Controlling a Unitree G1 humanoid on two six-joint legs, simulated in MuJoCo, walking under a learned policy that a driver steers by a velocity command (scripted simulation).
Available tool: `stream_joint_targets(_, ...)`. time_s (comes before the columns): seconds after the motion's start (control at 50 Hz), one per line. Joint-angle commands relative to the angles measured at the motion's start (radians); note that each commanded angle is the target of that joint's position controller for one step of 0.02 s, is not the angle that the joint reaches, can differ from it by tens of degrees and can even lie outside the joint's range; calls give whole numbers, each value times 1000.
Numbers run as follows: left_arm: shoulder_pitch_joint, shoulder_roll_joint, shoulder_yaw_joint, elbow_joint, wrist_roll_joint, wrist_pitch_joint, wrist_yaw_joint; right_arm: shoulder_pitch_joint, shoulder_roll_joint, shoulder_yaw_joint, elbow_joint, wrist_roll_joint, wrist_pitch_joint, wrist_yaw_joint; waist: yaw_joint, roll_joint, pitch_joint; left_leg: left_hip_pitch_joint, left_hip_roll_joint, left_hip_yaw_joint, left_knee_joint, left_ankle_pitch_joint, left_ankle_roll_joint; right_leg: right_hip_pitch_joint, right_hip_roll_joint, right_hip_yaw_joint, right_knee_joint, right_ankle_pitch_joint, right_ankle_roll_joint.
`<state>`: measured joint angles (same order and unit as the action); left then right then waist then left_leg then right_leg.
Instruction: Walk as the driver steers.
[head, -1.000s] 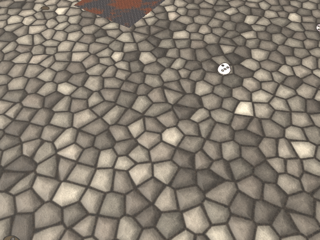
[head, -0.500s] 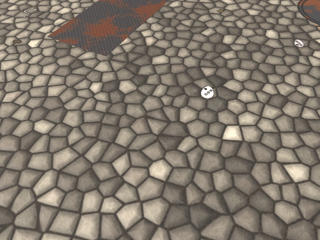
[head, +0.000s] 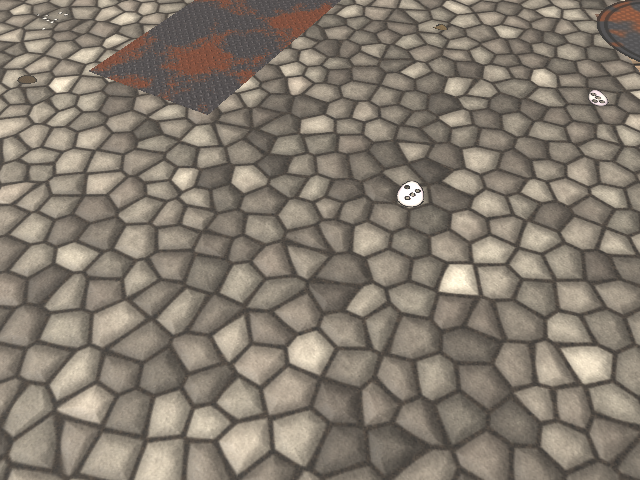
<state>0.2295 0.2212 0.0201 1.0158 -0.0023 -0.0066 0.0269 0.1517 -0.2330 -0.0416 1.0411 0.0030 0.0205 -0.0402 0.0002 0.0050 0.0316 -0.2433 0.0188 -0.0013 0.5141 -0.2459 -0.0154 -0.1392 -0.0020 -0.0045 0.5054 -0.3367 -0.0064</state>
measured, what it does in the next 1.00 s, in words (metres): walks ahead: right foot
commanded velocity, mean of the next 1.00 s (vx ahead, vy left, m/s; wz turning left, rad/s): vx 0.41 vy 0.00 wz -0.03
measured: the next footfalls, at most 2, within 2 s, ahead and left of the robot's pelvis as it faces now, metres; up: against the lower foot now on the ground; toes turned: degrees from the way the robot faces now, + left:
right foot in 0.68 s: +0.45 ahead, -0.10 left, +0.00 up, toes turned -2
left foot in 1.20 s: +0.76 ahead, +0.12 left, +0.00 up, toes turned -9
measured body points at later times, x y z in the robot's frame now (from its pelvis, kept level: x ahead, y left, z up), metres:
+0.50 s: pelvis +0.15 +0.04 +0.01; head +0.17 +0.05 +0.46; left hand +0.33 +0.28 -0.11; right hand +0.07 -0.20 -0.13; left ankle +0.04 +0.12 -0.74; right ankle +0.31 -0.13 -0.68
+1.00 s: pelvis +0.44 -0.02 +0.01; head +0.45 -0.03 +0.46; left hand +0.43 +0.24 -0.13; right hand +0.60 -0.29 -0.10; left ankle +0.61 +0.16 -0.67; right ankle +0.41 -0.10 -0.74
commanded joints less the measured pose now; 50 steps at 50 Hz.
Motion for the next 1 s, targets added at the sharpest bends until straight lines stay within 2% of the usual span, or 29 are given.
stream_joint_targets(0.02, 66, 164, 39, -14, -12, -3, 8, -19, -94, -20, -26, 6, -13, 0, 22, -109, 58, -63, -63, 76, 76, -238, 33, -118, -111, 165, -219, -362, -109)
stream_joint_targets(0.06, 101, 221, 60, -8, -22, -23, 10, -82, -71, -14, -60, 15, -46, 13, 46, -194, 148, -205, -28, 55, 229, -190, 52, -115, -282, 399, -337, -491, -207)
stream_joint_targets(0.1, 83, 197, 60, -13, -20, -48, 8, -80, -72, -15, -66, 27, -79, 31, 28, -182, 177, -284, 27, 9, 263, -219, 84, -65, -333, 437, -338, -358, -231)
stream_joint_targets(0.14, 27, 185, 60, -28, -33, -54, 1, -10, -71, -19, -41, 33, -100, 45, -24, -147, 145, -139, 23, 37, 74, -175, 107, -86, -277, 316, -278, -229, -181)
stream_joint_targets(0.18, -30, 170, 55, -53, -31, -54, -7, 184, -98, -43, 48, 21, -101, 46, -101, -82, 56, 222, -34, 54, -39, 3, 92, -248, -152, 152, -111, -20, -117)
stream_joint_targets(0.2, -52, 108, 37, -75, -21, -61, -11, 312, -174, -66, 72, 18, -103, 41, -141, 131, 3, 366, 142, -236, -180, -117, 160, -387, -31, -1, 218, 54, -44)
stream_joint_targets(0.22, -62, 79, 32, -115, -22, -77, -5, 415, -246, -75, 88, 16, -111, 54, -158, 330, -53, 468, 341, -657, -345, -209, 296, -566, 67, -5, 506, -198, -10)
stream_joint_targets(0.24, -61, 121, 44, -113, -43, -88, -9, 330, -169, -45, 70, 4, -127, 56, -104, 185, -2, 421, 372, -674, -344, -254, 308, -647, 4, 96, 676, -211, -31)
stream_joint_targets(0.26, -48, 125, 45, -105, -57, -97, -18, 252, -122, -30, 41, 5, -138, 57, -69, 124, 47, 379, 335, -558, -342, -231, 274, -680, -43, 111, 717, -108, -58)
stream_joint_targets(0.3, -53, 134, 56, -94, -40, -105, -22, 184, -99, -15, 12, 5, -142, 64, -36, 63, 69, 328, 268, -368, -361, -55, 213, -668, -107, 82, 647, 60, -75)
stream_joint_targets(0.32, -58, 134, 62, -92, -30, -102, -26, 195, -73, -5, 14, 0, -136, 63, -32, 66, 57, 305, 229, -286, -368, 45, 190, -624, -123, 66, 608, 108, -70)
stream_joint_targets(0.38, -107, 90, 57, -109, -21, -86, -38, 264, -92, -1, 28, -5, -122, 47, -40, 71, 53, 291, 197, -170, -379, 274, 198, -613, -120, 14, 498, 174, -25)
stream_joint_targets(0.44, -239, 59, 42, -163, -19, -80, -39, 273, -124, -3, 19, -9, -112, 29, -60, 57, 84, 235, 181, -111, -410, 310, 198, -595, -101, -11, 291, 276, 3)
stream_joint_targets(0.5, -333, 58, 32, -194, -25, -81, -50, 315, -135, -7, 25, -3, -111, 23, -81, 74, 107, 201, 176, -69, -442, 277, 194, -518, -68, -41, 138, 373, 1)
stream_joint_targets(0.56, -392, 69, 28, -225, -30, -86, -65, 345, -131, -13, 39, 9, -106, 21, -76, 72, 133, 268, 214, -53, -430, 309, 190, -514, -63, -25, 60, 385, -30)
stream_joint_targets(0.62, -355, 111, 43, -231, -29, -94, -77, 318, -156, -28, 30, 10, -95, 19, -19, 87, 77, 361, 245, -32, -320, 569, 166, -419, -31, -35, 22, 312, -75)
stream_joint_targets(0.64, -285, 138, 57, -216, -28, -94, -75, 305, -171, -34, 24, 6, -89, 19, 23, 110, 17, 376, 244, -22, -230, 759, 156, -312, 2, -57, 34, 281, -93)
stream_joint_targets(0.66, -130, 175, 80, -171, -29, -91, -69, 287, -167, -33, 17, 1, -79, 20, 103, 117, -76, 345, 211, 7, -51, 891, 134, -122, 37, -80, 35, 269, -119)
stream_joint_targets(0.68, 56, 218, 101, -119, -28, -85, -59, 276, -149, -24, 0, -7, -76, 21, 181, 99, -188, 172, 169, 24, 195, 779, 104, 168, -26, -6, 60, 256, -160)
stream_joint_targets(0.7, 201, 306, 121, -88, 0, -81, -52, 384, -32, 7, -18, -9, -89, 33, 138, -130, -359, -227, 5, 45, 605, 295, 39, 558, -295, 450, 3, 37, -310)
stream_joint_targets(0.72, 202, 259, 100, -79, -4, -80, -56, 383, -8, 18, -6, 11, -122, 42, 131, -235, -439, -375, -89, -100, 824, -303, 39, 589, -401, 809, -216, -105, -366)
stream_joint_targets(0.74, 98, 197, 80, -88, -15, -88, -59, 277, -100, -8, -42, 41, -144, 46, 116, -186, -264, -478, -21, -135, 901, -268, 64, 451, -355, 692, -248, -137, -303)
stream_joint_targets(0.76, 2, 155, 66, -110, -14, -95, -59, 197, -129, -14, -68, 51, -155, 42, 84, -114, -147, -476, 37, -101, 872, -175, 82, 277, -323, 527, -268, -54, -263)
stream_joint_targets(0.78, -69, 127, 57, -118, -4, -104, -65, 163, -126, -21, -73, 40, -155, 32, 44, -40, -82, -422, 84, -82, 801, -90, 84, 115, -285, 407, -297, 66, -239)
stream_joint_targets(0.8, -103, 96, 47, -118, 7, -112, -70, 176, -117, -30, -69, 25, -142, 24, 4, -43, -57, -353, 119, -85, 744, -41, 88, 12, -245, 317, -324, 145, -217)
stream_joint_targets(0.82, -108, 90, 44, -110, 12, -114, -74, 207, -88, -28, -64, 21, -126, 23, -21, -72, -56, -295, 133, -89, 712, -26, 85, -53, -229, 275, -347, 170, -220)
stream_joint_targets(0.86, -70, 100, 43, -87, 5, -116, -70, 201, -64, -28, -74, 15, -107, 20, -33, -69, -25, -287, 144, -71, 638, -15, 72, -119, -205, 219, -386, 208, -236)
stream_joint_targets(0.94, 30, 160, 53, -65, 0, -108, -35, 4, -94, -39, -156, -6, -110, 14, 2, -39, 33, -429, 137, -60, 364, 191, 18, -79, -192, 205, -419, 246, -242)
stream_joint_targets(1.0, 87, 174, 58, -59, -8, -98, -21, -116, -78, -32, -190, -1, -120, 26, 37, -48, 36, -383, 86, -41, 148, 335, 0, -65, -158, 164, -400, 276, -207)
